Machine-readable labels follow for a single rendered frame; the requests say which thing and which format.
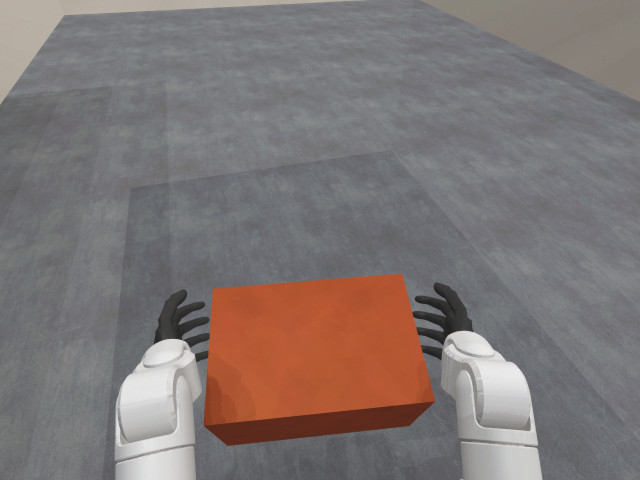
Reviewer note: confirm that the right robot forearm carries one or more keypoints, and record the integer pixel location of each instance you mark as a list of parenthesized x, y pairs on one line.
[(494, 410)]

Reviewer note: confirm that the carton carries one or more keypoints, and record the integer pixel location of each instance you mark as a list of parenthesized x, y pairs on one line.
[(313, 358)]

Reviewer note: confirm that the left robot hand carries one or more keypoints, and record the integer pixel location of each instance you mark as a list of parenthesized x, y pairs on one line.
[(170, 317)]

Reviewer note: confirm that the right robot hand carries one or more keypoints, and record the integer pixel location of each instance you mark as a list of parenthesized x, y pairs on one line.
[(456, 317)]

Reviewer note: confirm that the left robot forearm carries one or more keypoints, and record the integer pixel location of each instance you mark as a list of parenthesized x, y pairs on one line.
[(154, 420)]

